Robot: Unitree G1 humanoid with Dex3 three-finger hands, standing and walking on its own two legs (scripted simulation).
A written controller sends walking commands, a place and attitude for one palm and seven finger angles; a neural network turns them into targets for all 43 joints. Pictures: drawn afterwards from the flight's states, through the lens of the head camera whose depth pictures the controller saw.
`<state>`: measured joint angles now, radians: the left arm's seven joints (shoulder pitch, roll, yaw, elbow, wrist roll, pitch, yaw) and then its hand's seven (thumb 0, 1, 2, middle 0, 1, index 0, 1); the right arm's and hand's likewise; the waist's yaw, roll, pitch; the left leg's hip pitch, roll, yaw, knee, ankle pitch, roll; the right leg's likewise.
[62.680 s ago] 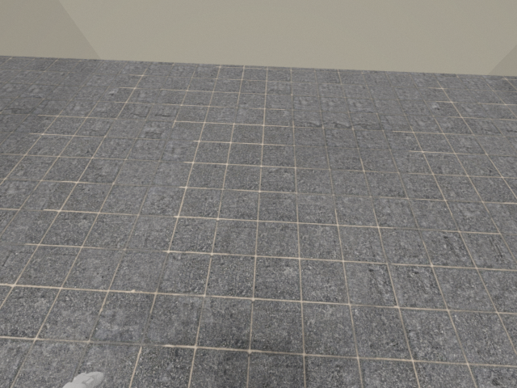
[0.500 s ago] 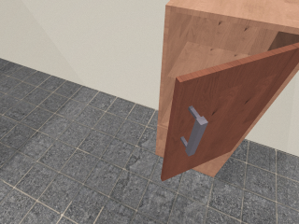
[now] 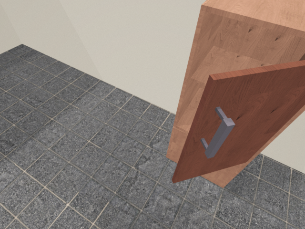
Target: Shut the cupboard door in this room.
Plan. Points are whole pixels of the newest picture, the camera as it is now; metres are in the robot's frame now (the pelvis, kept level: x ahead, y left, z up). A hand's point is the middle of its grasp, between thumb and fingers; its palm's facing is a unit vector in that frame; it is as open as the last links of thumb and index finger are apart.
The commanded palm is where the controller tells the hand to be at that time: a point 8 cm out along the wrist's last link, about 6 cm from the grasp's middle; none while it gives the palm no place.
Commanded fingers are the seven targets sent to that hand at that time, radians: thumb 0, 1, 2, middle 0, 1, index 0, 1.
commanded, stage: stand and wait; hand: left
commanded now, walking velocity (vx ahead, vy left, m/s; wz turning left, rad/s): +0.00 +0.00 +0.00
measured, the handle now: (214, 134) +0.35 -0.13 +0.07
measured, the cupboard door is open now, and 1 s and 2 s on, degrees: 46 46 46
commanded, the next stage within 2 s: turn or walk to find it in 0.14 s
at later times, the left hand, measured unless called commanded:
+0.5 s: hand out of the picture +0.03 +0.17 -0.17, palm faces -0.05 -0.98 -0.20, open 7.3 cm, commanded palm none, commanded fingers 0.00 0.90 0.90 -0.20 -0.30 -0.20 -0.30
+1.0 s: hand out of the picture +0.08 +0.17 -0.17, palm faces -0.05 -0.98 -0.17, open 7.3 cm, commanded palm none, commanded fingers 0.00 0.90 0.90 -0.20 -0.30 -0.20 -0.30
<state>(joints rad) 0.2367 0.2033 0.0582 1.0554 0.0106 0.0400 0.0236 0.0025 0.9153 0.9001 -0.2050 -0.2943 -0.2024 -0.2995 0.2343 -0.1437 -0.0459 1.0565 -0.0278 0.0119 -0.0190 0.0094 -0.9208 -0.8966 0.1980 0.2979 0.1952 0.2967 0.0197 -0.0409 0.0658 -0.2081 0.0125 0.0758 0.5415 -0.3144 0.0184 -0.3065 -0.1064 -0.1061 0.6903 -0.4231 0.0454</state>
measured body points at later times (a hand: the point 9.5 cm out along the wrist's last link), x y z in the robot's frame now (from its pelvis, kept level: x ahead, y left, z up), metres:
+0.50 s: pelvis -0.01 -0.01 +0.00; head +0.03 -0.02 +0.45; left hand +0.04 +0.23 -0.16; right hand +0.00 -0.24 -0.16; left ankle -0.01 +0.11 -0.73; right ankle -0.01 -0.11 -0.72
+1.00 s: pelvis +0.01 -0.01 +0.01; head +0.02 +0.01 +0.46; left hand +0.08 +0.22 -0.16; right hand +0.02 -0.24 -0.14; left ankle +0.01 +0.11 -0.73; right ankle -0.01 -0.11 -0.73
